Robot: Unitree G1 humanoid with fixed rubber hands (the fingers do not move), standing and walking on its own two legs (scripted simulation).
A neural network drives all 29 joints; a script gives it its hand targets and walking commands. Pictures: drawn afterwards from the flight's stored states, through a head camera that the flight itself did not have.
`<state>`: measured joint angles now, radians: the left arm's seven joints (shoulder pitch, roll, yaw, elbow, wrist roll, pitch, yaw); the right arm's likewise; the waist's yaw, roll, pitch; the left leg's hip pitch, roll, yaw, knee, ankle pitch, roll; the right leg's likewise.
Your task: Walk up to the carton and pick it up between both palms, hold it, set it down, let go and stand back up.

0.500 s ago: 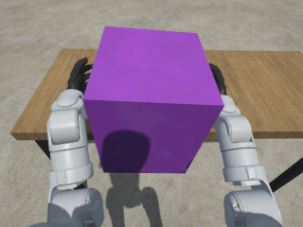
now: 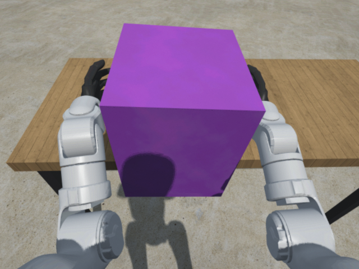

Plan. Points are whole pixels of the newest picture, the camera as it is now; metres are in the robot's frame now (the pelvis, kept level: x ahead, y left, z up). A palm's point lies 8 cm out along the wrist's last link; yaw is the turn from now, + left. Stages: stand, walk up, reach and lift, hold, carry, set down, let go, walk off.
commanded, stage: set down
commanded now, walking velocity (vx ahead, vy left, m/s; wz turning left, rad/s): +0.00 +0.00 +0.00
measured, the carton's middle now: (176, 117) +0.41 +0.01 +0.12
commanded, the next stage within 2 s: none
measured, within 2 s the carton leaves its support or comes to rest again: rests again in 1.96 s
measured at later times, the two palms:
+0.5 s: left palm (100, 88) +0.41 +0.16 +0.21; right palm (256, 90) +0.42 -0.17 +0.19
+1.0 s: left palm (103, 79) +0.44 +0.16 +0.21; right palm (255, 77) +0.45 -0.17 +0.20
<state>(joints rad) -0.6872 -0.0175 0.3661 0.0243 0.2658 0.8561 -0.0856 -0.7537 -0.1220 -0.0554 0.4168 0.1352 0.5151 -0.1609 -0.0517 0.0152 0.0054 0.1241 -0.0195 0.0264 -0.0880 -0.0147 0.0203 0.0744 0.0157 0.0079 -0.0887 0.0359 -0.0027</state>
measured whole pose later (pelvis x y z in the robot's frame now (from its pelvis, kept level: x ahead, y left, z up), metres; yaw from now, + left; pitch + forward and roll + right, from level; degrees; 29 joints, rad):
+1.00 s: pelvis +0.01 -0.01 +0.00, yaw +2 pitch +8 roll +0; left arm -0.99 0.06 0.42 0.62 0.23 0.58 -0.01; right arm -1.08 -0.13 -0.31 0.91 -0.11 0.35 -0.05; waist -0.03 0.02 -0.15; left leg -0.07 -0.02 -0.01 -0.09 0.01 0.01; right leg -0.11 0.02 -0.03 -0.09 0.05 -0.02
